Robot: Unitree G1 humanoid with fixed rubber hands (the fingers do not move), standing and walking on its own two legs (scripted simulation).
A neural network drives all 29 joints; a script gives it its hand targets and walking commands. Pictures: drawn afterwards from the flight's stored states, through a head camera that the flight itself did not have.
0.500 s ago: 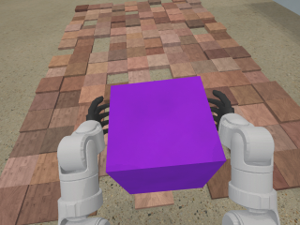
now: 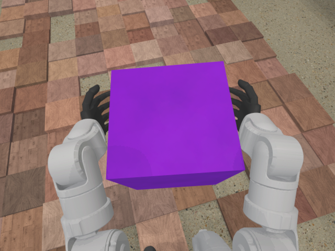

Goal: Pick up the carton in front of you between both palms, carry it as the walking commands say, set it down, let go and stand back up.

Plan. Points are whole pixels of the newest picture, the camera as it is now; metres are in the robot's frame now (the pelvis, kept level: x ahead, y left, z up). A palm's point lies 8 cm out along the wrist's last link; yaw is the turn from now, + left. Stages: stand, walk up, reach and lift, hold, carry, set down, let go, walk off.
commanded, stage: carry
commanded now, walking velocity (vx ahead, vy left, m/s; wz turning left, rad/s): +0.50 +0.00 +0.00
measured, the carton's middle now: (172, 137) +0.36 -0.02 +0.04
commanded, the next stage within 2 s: none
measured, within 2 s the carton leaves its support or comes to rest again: neither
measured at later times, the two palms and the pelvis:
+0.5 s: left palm (101, 13) +0.73 +0.13 +0.12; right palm (207, 2) +0.74 -0.17 +0.12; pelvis +0.37 -0.03 -0.02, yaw +0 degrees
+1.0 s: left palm out of the picture +0.93 +0.12 +0.14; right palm out of the picture +0.94 -0.18 +0.14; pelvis +0.60 -0.04 +0.01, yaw +1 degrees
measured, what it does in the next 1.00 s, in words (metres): walks ahead: right foot, then left foot 0.04 m higher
